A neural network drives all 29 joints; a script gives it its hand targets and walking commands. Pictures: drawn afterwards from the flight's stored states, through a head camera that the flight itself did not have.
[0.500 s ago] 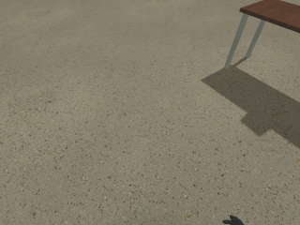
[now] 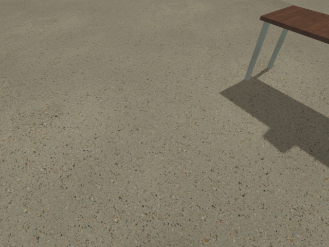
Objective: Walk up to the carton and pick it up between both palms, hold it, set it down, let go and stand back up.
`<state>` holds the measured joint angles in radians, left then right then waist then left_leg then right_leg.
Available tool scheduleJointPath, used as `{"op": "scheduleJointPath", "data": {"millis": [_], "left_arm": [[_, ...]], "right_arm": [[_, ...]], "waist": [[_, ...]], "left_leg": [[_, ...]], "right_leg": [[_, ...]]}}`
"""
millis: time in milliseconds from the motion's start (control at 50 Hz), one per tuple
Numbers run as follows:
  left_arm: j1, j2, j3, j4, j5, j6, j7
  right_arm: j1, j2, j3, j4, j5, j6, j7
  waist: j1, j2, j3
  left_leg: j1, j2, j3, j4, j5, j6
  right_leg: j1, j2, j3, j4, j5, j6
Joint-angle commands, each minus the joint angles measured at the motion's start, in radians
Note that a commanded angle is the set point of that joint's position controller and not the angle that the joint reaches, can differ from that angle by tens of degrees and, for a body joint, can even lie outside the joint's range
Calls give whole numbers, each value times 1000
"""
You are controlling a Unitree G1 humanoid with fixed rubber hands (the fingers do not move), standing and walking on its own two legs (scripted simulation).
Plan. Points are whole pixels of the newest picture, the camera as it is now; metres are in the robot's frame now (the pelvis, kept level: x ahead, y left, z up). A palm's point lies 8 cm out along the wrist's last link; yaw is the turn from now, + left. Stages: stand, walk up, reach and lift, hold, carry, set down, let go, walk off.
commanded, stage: stand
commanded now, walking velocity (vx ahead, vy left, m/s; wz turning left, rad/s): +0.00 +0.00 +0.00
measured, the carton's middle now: out of the picture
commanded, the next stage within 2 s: none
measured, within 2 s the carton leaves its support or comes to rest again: neither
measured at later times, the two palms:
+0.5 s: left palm out of the picture +0.06 +0.25 -0.13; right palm out of the picture +0.07 -0.25 -0.12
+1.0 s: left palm out of the picture +0.06 +0.26 -0.13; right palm out of the picture +0.07 -0.25 -0.12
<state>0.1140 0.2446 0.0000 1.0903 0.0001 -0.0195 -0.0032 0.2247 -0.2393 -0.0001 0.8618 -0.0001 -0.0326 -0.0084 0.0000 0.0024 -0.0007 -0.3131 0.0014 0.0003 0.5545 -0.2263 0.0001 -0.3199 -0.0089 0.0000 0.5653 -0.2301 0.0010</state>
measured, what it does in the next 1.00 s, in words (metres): stands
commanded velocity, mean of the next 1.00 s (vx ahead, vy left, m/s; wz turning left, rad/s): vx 0.00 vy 0.00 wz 0.00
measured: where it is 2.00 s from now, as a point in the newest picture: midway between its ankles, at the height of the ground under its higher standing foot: outside the picture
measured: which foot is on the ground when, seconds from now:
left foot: down 0.00-1.00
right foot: down 0.00-1.00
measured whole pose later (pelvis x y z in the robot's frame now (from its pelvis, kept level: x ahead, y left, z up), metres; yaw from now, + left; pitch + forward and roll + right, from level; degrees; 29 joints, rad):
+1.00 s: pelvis -0.01 +0.00 +0.00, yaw +0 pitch -1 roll +0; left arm 0.14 0.25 0.00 1.12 0.00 -0.02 -0.01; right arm 0.25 -0.24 0.00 0.88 0.00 -0.04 0.00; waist 0.00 0.00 -0.01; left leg -0.31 0.00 0.00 0.52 -0.19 0.00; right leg -0.32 -0.01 0.00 0.53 -0.20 0.00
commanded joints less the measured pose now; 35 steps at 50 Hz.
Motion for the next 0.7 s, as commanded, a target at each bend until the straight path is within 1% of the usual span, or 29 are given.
{"op": "scheduleJointPath", "data": {"millis": [0,20,60,80,120,140,160,180,200,220,240,280,300,320,340,360,380,400,460,480,500,520,560,580,600,620,640,660,680], "left_arm": [[-28,264,56,-49,6,-49,0],[-55,279,60,-46,4,-42,0],[-58,272,62,-44,12,-32,-3],[-66,277,61,-53,21,-32,-2],[-30,265,55,-40,9,-29,-3],[-9,262,60,-26,24,-37,-4],[-33,237,42,-43,22,-37,-7],[-53,250,49,-39,13,-32,-4],[-43,242,52,-43,13,-39,-6],[-50,285,56,-51,11,-38,0],[-55,271,61,-48,14,-37,0],[-24,269,55,-42,13,-56,-6],[-3,277,52,-41,-2,-59,-3],[-64,267,50,-45,19,-50,-2],[-9,262,50,-35,11,-42,1],[-27,294,65,-43,11,-45,2],[-11,289,70,-20,15,-40,-2],[6,287,58,-22,19,-45,1],[-23,267,54,-40,23,-50,-8],[-41,258,49,-38,21,-47,-12],[-46,257,56,-41,19,-42,-9],[-57,245,48,-45,23,-38,-6],[-28,295,61,-36,25,-42,-2],[-12,281,61,-34,28,-36,-5],[-23,257,63,-34,24,-29,-6],[-32,288,64,-48,18,-38,-7],[14,295,65,-23,20,-31,0],[14,266,61,-29,6,-34,1],[-17,242,41,-37,21,-36,0]], "right_arm": [[-27,-276,-58,53,-30,-40,3],[-2,-254,-65,39,-23,-42,-1],[-44,-253,-58,33,-35,-48,-9],[-41,-264,-64,42,-33,-42,-9],[-35,-226,-56,15,-35,-43,-2],[-11,-264,-62,44,-22,-41,6],[-42,-280,-71,40,-24,-48,4],[-8,-248,-67,42,-34,-50,11],[-33,-272,-69,47,-28,-51,7],[-55,-279,-73,40,-35,-43,2],[-67,-272,-79,46,-38,-40,-9],[-5,-277,-79,56,-30,-38,-2],[6,-274,-68,61,-28,-36,3],[-12,-276,-74,63,-29,-33,-1],[1,-272,-65,66,-31,-43,1],[-4,-239,-52,54,-31,-38,2],[-9,-271,-68,59,-23,-40,2],[-2,-247,-66,52,-22,-40,6],[1,-246,-68,58,-25,-43,8],[-42,-271,-65,55,-34,-37,12],[6,-228,-63,46,-31,-39,5],[-12,-277,-76,54,-25,-37,5],[15,-270,-72,69,-32,-32,7],[23,-295,-82,70,-30,-31,7],[-7,-297,-84,55,-26,-30,2],[-29,-281,-82,51,-23,-34,7],[34,-274,-70,62,-27,-32,7],[11,-237,-60,56,-35,-25,5],[30,-230,-65,66,-27,-29,2]], "waist": [[3,-25,-54],[-28,28,-68],[11,14,-39],[31,14,-30],[12,-15,14],[1,13,-51],[22,19,-9],[-9,-36,-73],[7,-49,-52],[19,38,3],[16,-10,6],[-3,-46,-75],[23,-52,-59],[-27,6,-49],[7,80,-33],[17,-3,-42],[3,-25,-75],[5,-62,-60],[8,26,-42],[18,27,-11],[-26,-41,4],[-1,-7,43],[-3,-53,-8],[6,-74,22],[-6,11,29],[2,28,21],[-15,30,18],[19,27,8],[-7,-36,27]], "left_leg": [[106,120,-99,-173,2,46],[85,123,-108,-200,3,51],[13,145,-162,-254,-105,60],[19,122,-134,-245,-119,49],[27,132,-147,-251,-157,61],[44,137,-164,-268,-156,45],[36,120,-131,-244,-147,46],[83,134,-136,-240,-114,48],[52,139,-160,-241,-124,46],[54,129,-143,-249,-143,41],[53,145,-144,-242,-98,59],[99,124,-130,-230,-23,54],[106,110,-116,-231,-25,49],[106,129,-132,-228,-13,48],[106,116,-100,-202,-26,44],[67,121,-99,-210,-47,34],[66,132,-136,-227,-65,46],[63,112,-116,-237,-62,47],[49,115,-121,-227,-85,48],[1,127,-126,-223,-123,48],[19,129,-143,-227,-124,52],[21,112,-124,-226,-124,44],[-3,116,-141,-247,-218,47],[-11,125,-152,-257,-266,48],[12,112,-119,-230,-198,44],[7,122,-141,-236,-206,48],[19,107,-124,-239,-189,41],[-5,121,-139,-247,-171,44],[13,121,-144,-243,-171,52]], "right_leg": [[92,-119,138,-206,48,-49],[101,-113,110,-192,22,-48],[127,-89,85,-158,-23,-46],[100,-101,114,-175,-81,-51],[54,-97,125,-188,-104,-52],[89,-99,103,-191,-118,-56],[79,-98,112,-207,-76,-44],[113,-102,94,-185,-56,-49],[103,-88,88,-183,-55,-49],[67,-94,105,-202,-19,-47],[75,-99,110,-209,-19,-45],[123,-107,95,-185,37,-39],[93,-103,128,-188,3,-41],[52,-91,103,-197,-31,-47],[73,-101,128,-233,-2,-42],[108,-108,103,-200,1,-42],[117,-107,94,-192,-33,-40],[104,-105,95,-193,-52,-37],[79,-107,114,-207,-82,-51],[104,-103,95,-193,-67,-41],[54,-107,127,-212,-118,-57],[28,-114,116,-232,-131,-48],[60,-91,107,-209,-165,-31],[45,-90,108,-210,-212,-50],[20,-112,138,-235,-186,-46],[16,-99,116,-225,-142,-41],[52,-89,110,-207,-119,-37],[81,-107,125,-199,-116,-49],[58,-104,109,-210,-154,-45]]}}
